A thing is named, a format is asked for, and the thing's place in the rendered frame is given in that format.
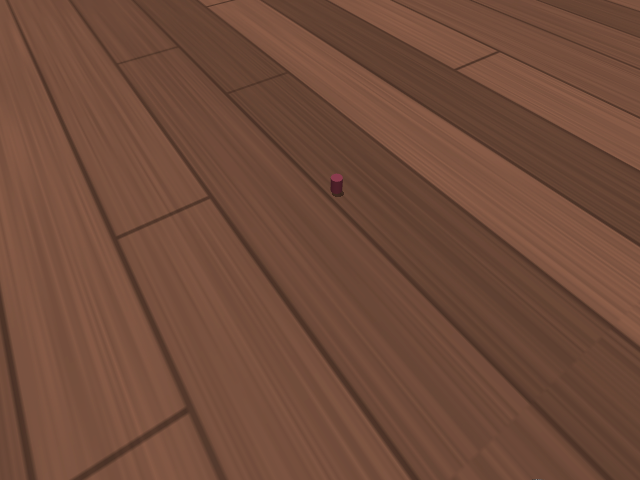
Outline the tin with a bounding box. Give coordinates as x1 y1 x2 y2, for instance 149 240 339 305
331 174 343 194

